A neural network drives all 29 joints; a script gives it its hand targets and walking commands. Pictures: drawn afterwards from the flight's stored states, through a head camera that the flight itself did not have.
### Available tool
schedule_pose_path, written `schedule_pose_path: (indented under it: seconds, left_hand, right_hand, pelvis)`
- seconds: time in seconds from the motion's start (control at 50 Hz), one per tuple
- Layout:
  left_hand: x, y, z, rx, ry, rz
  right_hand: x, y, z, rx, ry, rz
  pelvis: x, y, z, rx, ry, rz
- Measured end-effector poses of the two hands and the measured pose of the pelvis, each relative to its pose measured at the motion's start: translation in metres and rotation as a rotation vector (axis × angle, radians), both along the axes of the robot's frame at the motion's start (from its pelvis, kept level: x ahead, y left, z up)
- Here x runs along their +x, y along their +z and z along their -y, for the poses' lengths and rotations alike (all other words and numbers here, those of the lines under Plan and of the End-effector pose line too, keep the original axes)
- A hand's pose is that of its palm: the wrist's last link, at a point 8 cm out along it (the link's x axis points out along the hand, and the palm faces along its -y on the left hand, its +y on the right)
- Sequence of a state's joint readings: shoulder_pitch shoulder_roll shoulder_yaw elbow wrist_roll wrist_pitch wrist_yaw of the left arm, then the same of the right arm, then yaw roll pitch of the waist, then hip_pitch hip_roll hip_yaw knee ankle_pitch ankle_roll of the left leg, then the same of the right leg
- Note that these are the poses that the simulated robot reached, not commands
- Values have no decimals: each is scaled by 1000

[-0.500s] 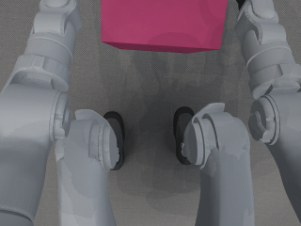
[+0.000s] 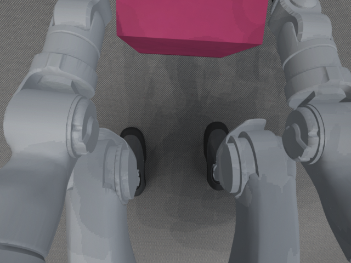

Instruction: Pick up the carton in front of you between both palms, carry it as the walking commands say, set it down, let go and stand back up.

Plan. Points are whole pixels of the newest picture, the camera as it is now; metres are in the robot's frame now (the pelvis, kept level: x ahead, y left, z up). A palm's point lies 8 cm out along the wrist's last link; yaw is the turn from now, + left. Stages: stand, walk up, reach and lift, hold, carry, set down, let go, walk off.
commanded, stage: reach and lift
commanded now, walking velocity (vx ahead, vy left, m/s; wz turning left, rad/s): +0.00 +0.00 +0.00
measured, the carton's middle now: out of the picture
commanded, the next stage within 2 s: none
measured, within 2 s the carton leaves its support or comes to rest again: leaves its support in 0.06 s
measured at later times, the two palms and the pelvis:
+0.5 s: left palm out of the picture +0.51 +0.12 +0.03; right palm out of the picture +0.49 -0.18 +0.03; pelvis +0.00 +0.00 +0.09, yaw +0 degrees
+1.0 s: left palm out of the picture +0.48 +0.13 +0.17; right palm out of the picture +0.46 -0.17 +0.17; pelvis +0.03 +0.00 +0.21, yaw -1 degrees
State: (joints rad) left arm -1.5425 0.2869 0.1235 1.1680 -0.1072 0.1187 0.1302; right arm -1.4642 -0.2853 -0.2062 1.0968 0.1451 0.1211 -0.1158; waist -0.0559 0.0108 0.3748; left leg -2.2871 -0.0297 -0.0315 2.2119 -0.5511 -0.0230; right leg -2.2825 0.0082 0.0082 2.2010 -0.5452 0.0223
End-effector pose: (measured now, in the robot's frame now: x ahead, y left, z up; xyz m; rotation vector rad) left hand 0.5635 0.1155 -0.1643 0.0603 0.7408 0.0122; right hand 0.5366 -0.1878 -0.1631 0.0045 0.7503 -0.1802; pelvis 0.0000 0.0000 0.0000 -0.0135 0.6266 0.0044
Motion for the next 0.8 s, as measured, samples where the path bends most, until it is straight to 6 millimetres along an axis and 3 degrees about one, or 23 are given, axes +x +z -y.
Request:
schedule_pose_path:
  seconds: [0.1,0.22,0.32,0.42,0.6,0.8]
  left_hand:
    - [-5,6,0,4,19,8]
    - [-11,66,-5,-11,45,61]
    - [-29,125,-8,-25,74,66]
    - [-45,166,-9,-26,78,42]
    - [-52,217,0,-35,59,52]
    - [-67,271,-7,-34,80,60]
  right_hand:
    - [3,14,-2,-6,2,10]
    - [-7,66,-8,6,-35,66]
    - [-24,121,-13,25,-41,74]
    - [-39,163,-13,25,-35,50]
    - [-52,216,-5,17,-52,61]
    - [-60,269,-11,29,-38,68]
  pelvis:
    - [3,-3,0,2,-2,-11]
    - [7,11,1,11,-4,-48]
    - [6,38,1,10,-2,-80]
    - [0,69,0,7,-3,-102]
    - [-3,109,-5,4,-16,-116]
    - [13,155,-5,13,-23,-98]
